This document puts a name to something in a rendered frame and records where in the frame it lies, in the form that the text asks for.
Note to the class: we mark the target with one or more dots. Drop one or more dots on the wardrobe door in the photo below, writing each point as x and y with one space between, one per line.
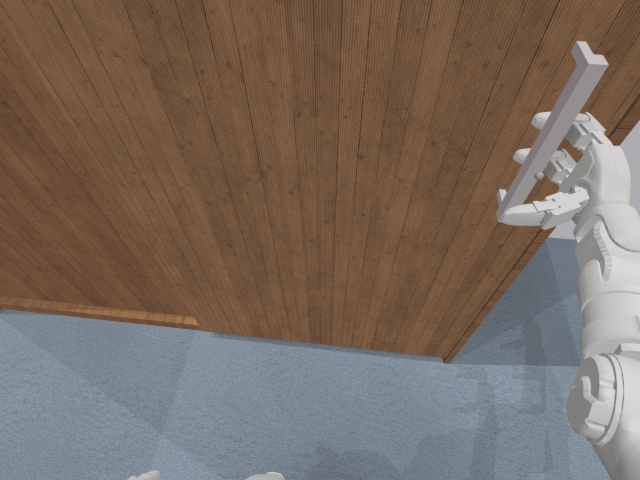
64 235
325 171

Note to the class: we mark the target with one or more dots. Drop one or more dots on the right robot upper arm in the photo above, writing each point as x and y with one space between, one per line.
604 406

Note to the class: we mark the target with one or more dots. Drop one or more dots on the robot right hand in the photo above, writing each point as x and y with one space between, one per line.
602 174

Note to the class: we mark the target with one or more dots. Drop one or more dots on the right robot forearm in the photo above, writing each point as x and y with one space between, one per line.
608 285

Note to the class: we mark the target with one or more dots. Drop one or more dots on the handle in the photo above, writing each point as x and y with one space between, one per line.
581 84

